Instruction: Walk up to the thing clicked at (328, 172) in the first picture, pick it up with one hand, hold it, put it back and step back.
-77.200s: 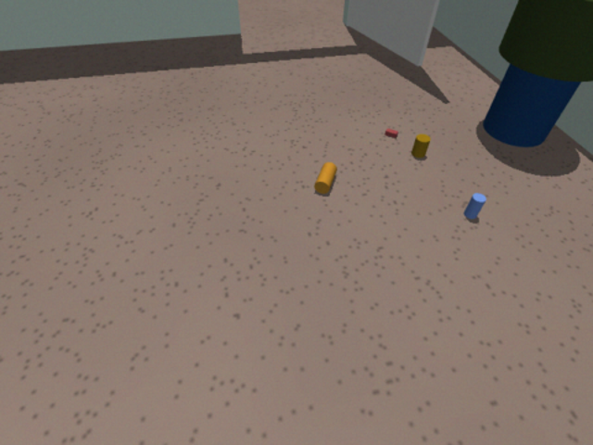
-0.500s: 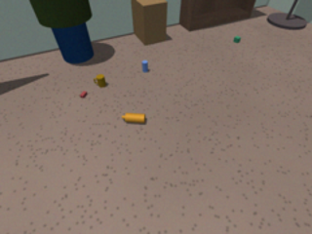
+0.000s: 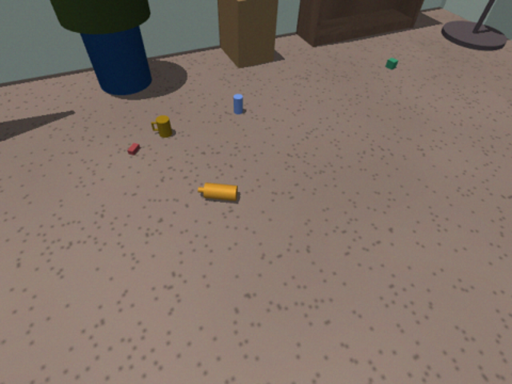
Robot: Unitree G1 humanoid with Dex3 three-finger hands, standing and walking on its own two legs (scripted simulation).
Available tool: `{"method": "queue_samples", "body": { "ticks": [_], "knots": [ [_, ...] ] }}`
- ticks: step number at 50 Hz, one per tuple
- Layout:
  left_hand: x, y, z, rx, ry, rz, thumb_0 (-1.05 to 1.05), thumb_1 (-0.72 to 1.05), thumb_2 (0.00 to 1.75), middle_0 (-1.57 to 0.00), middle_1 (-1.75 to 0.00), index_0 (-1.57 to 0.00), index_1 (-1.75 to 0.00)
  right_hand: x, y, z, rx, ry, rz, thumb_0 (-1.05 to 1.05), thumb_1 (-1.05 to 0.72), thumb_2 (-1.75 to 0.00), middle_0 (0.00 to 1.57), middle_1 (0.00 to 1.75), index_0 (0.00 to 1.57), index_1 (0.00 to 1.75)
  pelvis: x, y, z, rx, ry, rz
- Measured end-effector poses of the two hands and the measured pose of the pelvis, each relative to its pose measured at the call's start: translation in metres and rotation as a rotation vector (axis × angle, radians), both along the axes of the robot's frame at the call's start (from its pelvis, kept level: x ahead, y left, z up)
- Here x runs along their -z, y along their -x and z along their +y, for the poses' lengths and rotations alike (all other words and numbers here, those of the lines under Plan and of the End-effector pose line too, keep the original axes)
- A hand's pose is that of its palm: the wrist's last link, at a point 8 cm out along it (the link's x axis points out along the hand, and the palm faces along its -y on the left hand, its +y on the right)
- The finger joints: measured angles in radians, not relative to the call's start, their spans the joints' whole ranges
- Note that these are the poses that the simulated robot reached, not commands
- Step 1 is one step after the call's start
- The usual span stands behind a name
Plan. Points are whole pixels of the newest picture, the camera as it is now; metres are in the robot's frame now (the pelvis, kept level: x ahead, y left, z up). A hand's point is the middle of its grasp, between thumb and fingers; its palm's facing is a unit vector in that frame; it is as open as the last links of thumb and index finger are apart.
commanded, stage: step back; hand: left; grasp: from above
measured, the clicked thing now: (217, 191) +1.08 +0.23 -0.72
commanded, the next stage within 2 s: stand in 0.30 s
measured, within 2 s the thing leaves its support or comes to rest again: neither
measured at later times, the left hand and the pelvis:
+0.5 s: hand out of the picture +0.11 +0.25 -0.13, palm faces -0.03 -0.94 -0.34, open 7.4 cm; pelvis +0.02 +0.00 +0.02, yaw -1 degrees
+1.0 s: hand out of the picture +0.08 +0.25 -0.13, palm faces -0.04 -0.94 -0.34, open 7.4 cm; pelvis +0.01 +0.00 +0.02, yaw -1 degrees
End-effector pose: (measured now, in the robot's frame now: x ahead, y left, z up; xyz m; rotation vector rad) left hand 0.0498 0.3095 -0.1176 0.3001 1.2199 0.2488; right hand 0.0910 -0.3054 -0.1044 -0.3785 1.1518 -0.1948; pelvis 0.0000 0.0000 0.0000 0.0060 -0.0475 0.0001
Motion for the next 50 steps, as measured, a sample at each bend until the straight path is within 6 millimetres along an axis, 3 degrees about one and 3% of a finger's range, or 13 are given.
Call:
{"method": "queue_samples", "body": {
  "ticks": [10, 17, 28, 39, 50],
  "knots": [
    [-0.01, -0.029, 0.001, 0.034, -0.009, -0.003, 0.01, 0.9, 0.9, -0.21, -0.3, -0.2, -0.3, -0.003, -0.034, 0.022, 0.007, -0.062, -0.037, 0.01, -0.9, -0.89, 0.2, 0.3, 0.2, 0.3, -0.009, -0.013, 0.001, 0.02, 0.014, 0.009],
    [-0.018, -0.049, -0.004, 0.053, -0.005, -0.024, 0.01, 0.9, 0.9, -0.21, -0.3, -0.2, -0.3, -0.006, -0.042, 0.022, 0.019, -0.076, -0.043, 0.01, -0.9, -0.89, 0.2, 0.3, 0.2, 0.3, -0.015, -0.016, 0.001, 0.028, 0.008, 0.006],
    [-0.022, -0.057, -0.019, 0.081, 0.02, -0.032, 0.01, 0.9, 0.9, -0.21, -0.3, -0.2, -0.3, -0.011, -0.015, 0.008, 0.063, -0.062, -0.005, 0.01, -0.9, -0.89, 0.2, 0.3, 0.2, 0.3, -0.022, -0.014, -0.002, 0.024, 0.006, -0.006],
    [-0.02, -0.043, -0.021, 0.08, 0.025, 0.001, 0.01, 0.9, 0.9, -0.21, -0.3, -0.2, -0.3, -0.009, 0.019, 0.0, 0.089, -0.053, 0.064, 0.01, -0.91, -0.89, 0.2, 0.3, 0.2, 0.3, -0.023, -0.01, -0.005, 0.019, 0.007, -0.002],
    [-0.02, -0.029, -0.019, 0.066, 0.02, 0.026, 0.01, 0.9, 0.9, -0.21, -0.3, -0.2, -0.3, -0.006, 0.025, 0.004, 0.079, -0.059, 0.079, 0.01, -0.9, -0.89, 0.2, 0.3, 0.2, 0.3, -0.023, -0.008, -0.005, 0.017, 0.009, -0.001]
  ]
}}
